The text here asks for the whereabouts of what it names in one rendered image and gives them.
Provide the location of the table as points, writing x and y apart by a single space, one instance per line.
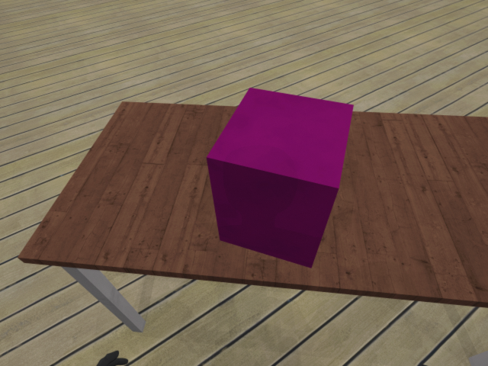
409 221

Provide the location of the carton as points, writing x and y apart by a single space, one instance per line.
275 172

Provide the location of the left robot hand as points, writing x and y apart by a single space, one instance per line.
111 359

